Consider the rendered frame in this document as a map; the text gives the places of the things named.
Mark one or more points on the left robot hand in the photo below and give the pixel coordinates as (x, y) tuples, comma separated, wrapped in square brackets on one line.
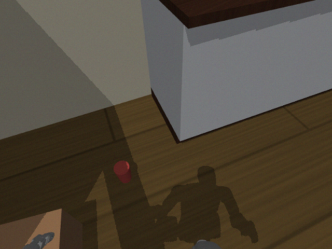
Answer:
[(40, 241)]

